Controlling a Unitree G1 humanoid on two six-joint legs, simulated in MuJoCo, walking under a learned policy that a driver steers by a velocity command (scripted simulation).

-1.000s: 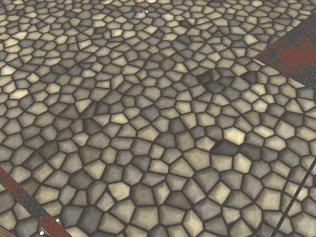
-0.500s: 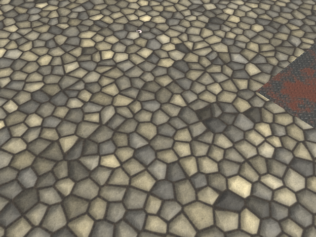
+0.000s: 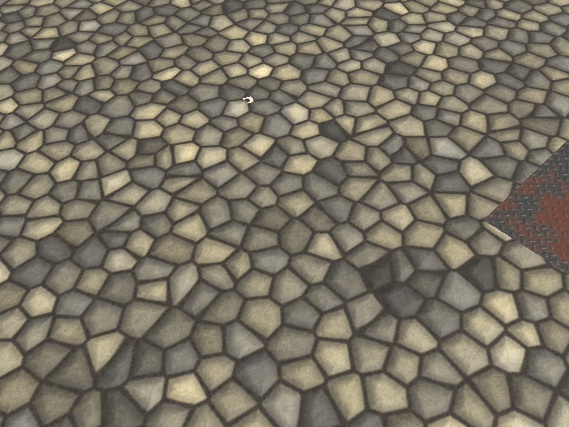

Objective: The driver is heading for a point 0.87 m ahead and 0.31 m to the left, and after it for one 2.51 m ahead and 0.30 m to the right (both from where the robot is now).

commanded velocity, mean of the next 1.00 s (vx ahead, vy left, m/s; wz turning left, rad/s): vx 0.50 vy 0.00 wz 0.36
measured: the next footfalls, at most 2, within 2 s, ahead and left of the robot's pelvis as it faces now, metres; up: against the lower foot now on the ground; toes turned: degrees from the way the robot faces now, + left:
left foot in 0.38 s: +0.37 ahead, +0.11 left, +0.00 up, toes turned +8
right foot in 0.94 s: +0.71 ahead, +0.03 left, +0.00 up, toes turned +25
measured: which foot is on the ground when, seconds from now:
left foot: up 0.00-0.36, down 0.38-0.94, up 0.96-1.00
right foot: down 0.00-0.38, up 0.40-0.92, down 0.94-1.00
